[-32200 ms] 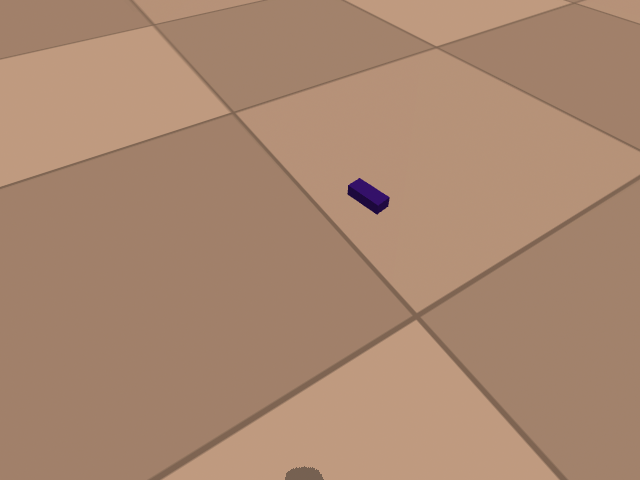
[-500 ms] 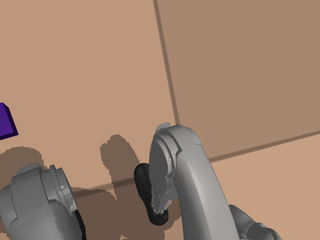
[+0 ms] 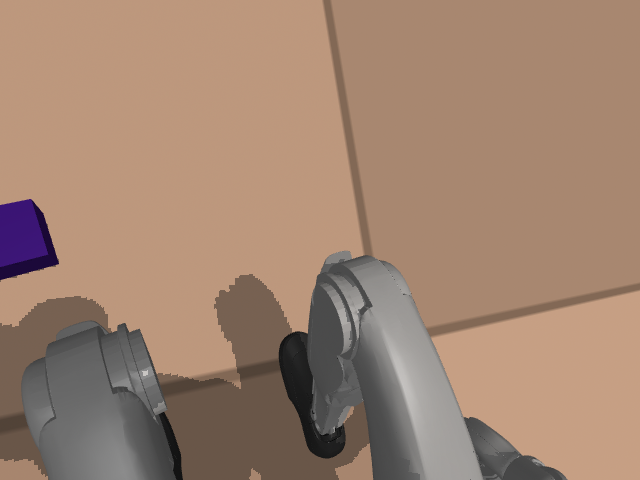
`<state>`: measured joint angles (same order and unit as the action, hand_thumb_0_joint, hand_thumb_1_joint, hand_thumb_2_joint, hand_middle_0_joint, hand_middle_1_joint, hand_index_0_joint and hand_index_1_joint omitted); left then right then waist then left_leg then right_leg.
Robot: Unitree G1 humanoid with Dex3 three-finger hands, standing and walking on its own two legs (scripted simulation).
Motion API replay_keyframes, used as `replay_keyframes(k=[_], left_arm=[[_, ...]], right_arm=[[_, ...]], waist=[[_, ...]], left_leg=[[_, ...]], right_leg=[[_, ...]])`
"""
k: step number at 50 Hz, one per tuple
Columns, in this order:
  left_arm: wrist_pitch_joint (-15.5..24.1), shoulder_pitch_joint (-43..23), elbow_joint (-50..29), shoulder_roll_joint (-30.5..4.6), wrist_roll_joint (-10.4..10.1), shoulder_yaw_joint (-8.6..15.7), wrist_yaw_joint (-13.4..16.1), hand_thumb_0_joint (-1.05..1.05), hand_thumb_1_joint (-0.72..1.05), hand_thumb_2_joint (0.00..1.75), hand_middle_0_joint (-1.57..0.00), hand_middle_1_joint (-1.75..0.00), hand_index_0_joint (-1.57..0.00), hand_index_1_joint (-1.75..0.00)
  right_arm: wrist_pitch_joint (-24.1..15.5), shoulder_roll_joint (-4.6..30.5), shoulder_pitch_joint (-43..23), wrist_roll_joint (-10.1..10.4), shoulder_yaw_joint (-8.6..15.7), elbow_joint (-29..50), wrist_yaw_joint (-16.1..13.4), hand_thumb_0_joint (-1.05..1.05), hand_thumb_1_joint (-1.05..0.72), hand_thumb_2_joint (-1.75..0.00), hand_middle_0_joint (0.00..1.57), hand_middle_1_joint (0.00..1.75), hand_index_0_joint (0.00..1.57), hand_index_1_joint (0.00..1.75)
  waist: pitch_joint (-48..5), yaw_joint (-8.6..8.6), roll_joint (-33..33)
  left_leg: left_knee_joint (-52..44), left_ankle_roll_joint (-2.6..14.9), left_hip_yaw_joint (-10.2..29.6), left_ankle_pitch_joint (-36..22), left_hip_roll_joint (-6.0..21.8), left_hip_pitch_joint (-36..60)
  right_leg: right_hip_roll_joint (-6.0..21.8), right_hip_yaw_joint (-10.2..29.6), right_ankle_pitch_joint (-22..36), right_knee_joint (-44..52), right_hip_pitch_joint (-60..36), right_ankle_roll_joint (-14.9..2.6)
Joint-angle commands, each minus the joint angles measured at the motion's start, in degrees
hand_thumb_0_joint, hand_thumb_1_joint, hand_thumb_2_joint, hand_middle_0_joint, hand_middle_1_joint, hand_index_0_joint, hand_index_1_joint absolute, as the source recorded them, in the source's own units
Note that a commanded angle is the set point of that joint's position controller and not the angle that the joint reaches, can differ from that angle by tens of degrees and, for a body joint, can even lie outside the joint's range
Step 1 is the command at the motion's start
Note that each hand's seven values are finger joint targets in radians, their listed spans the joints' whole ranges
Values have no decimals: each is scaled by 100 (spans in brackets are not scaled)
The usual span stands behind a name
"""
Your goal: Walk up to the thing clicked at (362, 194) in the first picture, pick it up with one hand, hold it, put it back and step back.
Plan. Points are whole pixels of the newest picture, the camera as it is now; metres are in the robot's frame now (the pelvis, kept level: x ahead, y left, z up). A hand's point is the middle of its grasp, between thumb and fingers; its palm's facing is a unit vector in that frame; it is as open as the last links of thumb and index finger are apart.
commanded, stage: withdraw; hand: left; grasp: from above
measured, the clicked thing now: out of the picture +0.42 +0.33 -0.26
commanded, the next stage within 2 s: home in 0.60 s
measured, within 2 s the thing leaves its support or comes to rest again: neither
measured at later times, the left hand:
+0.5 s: hand out of the picture +0.40 +0.33 -0.06, palm faces -0.49 -0.10 -0.86, open 13.9 cm
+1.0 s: hand out of the picture +0.41 +0.33 -0.10, palm faces -0.30 -0.18 -0.94, open 12.2 cm
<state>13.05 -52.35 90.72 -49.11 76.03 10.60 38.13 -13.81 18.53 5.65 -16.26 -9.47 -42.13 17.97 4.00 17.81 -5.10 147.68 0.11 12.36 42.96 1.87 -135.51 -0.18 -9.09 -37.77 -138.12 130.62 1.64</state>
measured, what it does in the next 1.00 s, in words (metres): stands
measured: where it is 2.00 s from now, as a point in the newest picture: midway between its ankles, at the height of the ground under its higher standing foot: (247, 455)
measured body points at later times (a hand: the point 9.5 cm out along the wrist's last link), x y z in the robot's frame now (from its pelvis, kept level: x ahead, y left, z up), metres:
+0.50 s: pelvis -0.02 -0.01 +0.07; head +0.18 +0.07 +0.47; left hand +0.42 +0.33 -0.01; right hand +0.10 -0.28 -0.03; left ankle +0.06 +0.12 -0.26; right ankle +0.11 -0.12 -0.26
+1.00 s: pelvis -0.01 +0.00 +0.05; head +0.21 +0.08 +0.43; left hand +0.42 +0.34 -0.05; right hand +0.06 -0.25 -0.07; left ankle +0.06 +0.12 -0.26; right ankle +0.11 -0.12 -0.26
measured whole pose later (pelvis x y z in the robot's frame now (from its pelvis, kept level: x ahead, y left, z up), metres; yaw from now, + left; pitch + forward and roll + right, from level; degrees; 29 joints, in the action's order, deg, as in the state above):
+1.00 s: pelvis -0.01 +0.00 +0.05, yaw +6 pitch +35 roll -8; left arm 8.9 -47.1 72.5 -36.9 64.4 6.8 24.5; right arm -4.9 13.1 11.8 -7.4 -0.9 -43.5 9.7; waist -5.6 11.8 1.4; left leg 135.6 1.0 5.7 38.8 0.8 -132.2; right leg 1.9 -4.1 -37.0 -130.5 128.5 1.2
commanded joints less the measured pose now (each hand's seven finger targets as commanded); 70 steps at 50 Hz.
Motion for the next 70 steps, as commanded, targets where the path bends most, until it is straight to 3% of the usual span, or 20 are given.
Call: replay_keyframes(k=[1,2,4,5,11,13,18,21,29,34,36,37,40,44,47,55,59,64,66,70], left_arm=[[-362,-1236,-1728,-1307,-467,156,-67,0,-50,98,-6,-100,-7,-99],[-455,-1199,-2100,-1272,-524,126,-186,0,-51,98,-7,-100,-7,-100],[-652,-991,-2033,-691,-679,-239,-537,0,-52,100,-7,-100,-7,-100],[-701,-1317,-2153,-561,-782,-336,-735,0,-52,100,-7,-100,-7,-100],[-727,-1330,-2672,99,-1110,-877,-1923,0,-53,102,-8,-101,-8,-102],[-628,-1515,-2630,52,-1127,-951,-2226,0,-52,101,-9,-101,-8,-101],[-296,-1461,-2121,-75,-1043,-1001,-2529,0,-51,101,-8,-102,-8,-102],[-112,-1535,-1941,-284,-903,-918,-2446,0,-49,99,-10,-101,-10,-101],[216,-1940,-1084,-309,-463,-963,-1857,0,-46,97,-11,-99,-12,-98],[392,-2373,-1014,-666,-217,-695,-1309,0,-45,95,-12,-98,-13,-97],[418,-2504,-1195,-933,-118,-524,-1094,0,-34,95,-26,-82,-23,-81],[403,-2494,-1300,-1027,-123,-405,-986,0,-39,91,-18,-90,-17,-89],[249,-2250,-1917,-995,-230,-188,-770,0,-26,96,-26,-72,-23,-75],[-156,-1771,-2370,-783,-714,-103,-798,0,-8,91,-24,-62,-22,-64],[-458,-1274,-2895,-461,-1313,-88,-1108,0,8,93,-24,-58,-22,-60],[-1148,813,-4804,614,-3341,-428,-2643,0,67,97,-22,-42,-22,-43],[-1299,1840,-5774,980,-4099,-505,-3248,0,90,92,-20,-31,-20,-31],[-1370,2534,-7001,1378,-4890,-503,-3400,0,90,90,-20,-30,-20,-30],[-1473,2792,-7441,1410,-5105,-406,-3362,0,90,90,-20,-30,-20,-30],[-1783,3540,-8015,1720,-5668,-477,-3315,0,90,90,-20,-30,-20,-30]], right_arm=[[91,1605,972,300,838,-22,39,0,-90,-90,20,30,20,30],[193,1565,1038,429,930,-58,24,0,-90,-90,20,30,20,30],[372,1458,1046,620,1073,-108,5,0,-90,-90,20,30,20,30],[435,1461,1173,691,1145,-108,-25,0,-90,-90,20,30,20,30],[850,1266,1407,1015,1399,-4,-311,0,-91,-91,20,30,20,30],[940,1234,1452,1081,1379,87,-469,0,-90,-90,20,30,20,30],[1071,1093,1324,1100,1197,246,-859,0,-90,-90,20,30,20,30],[1097,1039,1227,1101,1104,242,-1029,0,-90,-90,20,30,20,30],[1054,1110,1215,935,870,179,-1158,0,-90,-90,20,30,20,30],[925,1229,1330,749,851,107,-1150,0,-89,-89,20,30,20,30],[879,1223,1343,668,870,102,-1140,0,-88,-89,20,30,20,30],[846,1272,1398,634,901,78,-1133,0,-89,-89,20,30,20,30],[747,1250,1471,616,1055,67,-1062,0,-88,-89,20,30,20,30],[737,1237,1608,743,1276,72,-954,0,-89,-90,20,30,20,30],[778,1197,1804,904,1448,97,-919,0,-89,-90,20,30,20,30],[1017,937,1379,1527,1561,540,-1086,0,-89,-90,20,30,20,30],[1047,779,980,1639,1536,814,-1261,0,-90,-90,20,30,20,30],[1002,640,543,1749,1475,1129,-1475,0,-90,-90,20,30,20,30],[948,616,444,1775,1464,1243,-1570,0,-90,-90,20,30,20,30],[836,564,219,1827,1425,1419,-1766,0,-90,-90,20,30,20,30]], waist=[[-4941,-465,3579],[-5170,-610,3732],[-4912,-624,3216],[-4808,-415,2884],[-4733,-416,1941],[-4377,-288,1407],[-3768,-378,855],[-3840,-562,1126],[-3725,-369,1600],[-4069,-272,2102],[-4310,-300,2372],[-4402,-310,2466],[-5098,-517,3077],[-5567,-706,2986],[-5958,-873,2762],[-5236,-976,1182],[-4754,-1150,993],[-4296,-1270,1190],[-4462,-1354,1241],[-4242,-1331,1251]], left_leg=[[-1928,-71,-745,-2034,-58,3579],[-2063,-62,-831,-2105,-88,3585],[-2169,16,-901,-1877,-95,3307],[-2191,61,-901,-1652,-116,3208],[-2696,149,-899,-1223,-199,3211],[-2723,217,-916,-1051,-218,2948],[-2777,239,-1106,-720,-311,2351],[-2922,197,-1112,-710,-317,2608],[-2895,155,-997,-673,-294,2821],[-2757,84,-941,-785,-305,3193],[-2664,57,-949,-807,-273,3315],[-2655,60,-951,-784,-285,3375],[-2708,-1,-994,-1094,-253,3918],[-2891,33,-1058,-1316,-239,4063],[-3065,77,-1092,-1521,-245,4250],[-3941,234,-970,-1274,-253,3954],[-4424,214,-941,-1231,-187,4290],[-5186,155,-856,-917,-124,5013],[-5403,144,-899,-944,-132,5391],[-5975,125,-860,-683,-127,5935]], right_leg=[[-296,-301,1867,1114,-2015,-376],[-278,-213,1901,1205,-2121,-401],[-282,-106,1741,1424,-1981,-396],[-257,-84,1589,1563,-1979,-377],[-191,149,1145,2137,-2437,-401],[-185,209,967,2393,-2487,-373],[-170,457,297,2794,-2769,-391],[-140,461,265,2717,-2656,-413],[-116,231,352,2305,-1994,-433],[-72,99,471,2017,-1799,-413],[-103,129,426,1931,-1788,-446],[-58,83,458,1898,-1770,-420],[-28,55,756,1701,-1689,-449],[-30,86,1021,1914,-1912,-464],[-18,176,1225,2209,-2446,-441],[-70,380,1218,3347,-3781,-318],[-54,486,1154,3779,-4170,-318],[-18,571,796,4386,-4388,-355],[-16,623,795,4642,-4685,-359],[-13,671,570,5200,-5120,-335]])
